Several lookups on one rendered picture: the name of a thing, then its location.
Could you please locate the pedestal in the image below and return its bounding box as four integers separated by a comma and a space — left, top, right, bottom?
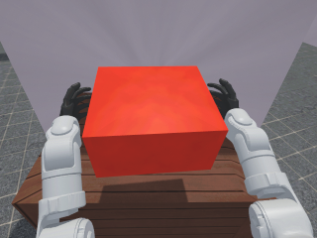
11, 92, 277, 238

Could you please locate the carton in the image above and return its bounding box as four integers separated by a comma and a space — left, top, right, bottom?
82, 65, 229, 178

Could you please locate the left robot upper arm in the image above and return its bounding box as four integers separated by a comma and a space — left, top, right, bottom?
39, 217, 95, 238

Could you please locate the right robot upper arm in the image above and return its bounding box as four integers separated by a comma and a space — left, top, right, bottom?
249, 197, 317, 238

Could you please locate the left robot forearm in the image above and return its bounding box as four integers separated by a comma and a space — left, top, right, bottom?
36, 115, 86, 238

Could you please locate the robot right hand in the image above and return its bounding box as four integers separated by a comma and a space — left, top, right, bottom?
207, 78, 240, 120

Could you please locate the robot left hand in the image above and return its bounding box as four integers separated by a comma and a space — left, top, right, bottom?
59, 82, 92, 122

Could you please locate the right robot forearm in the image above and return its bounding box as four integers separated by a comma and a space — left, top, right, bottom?
224, 108, 314, 237

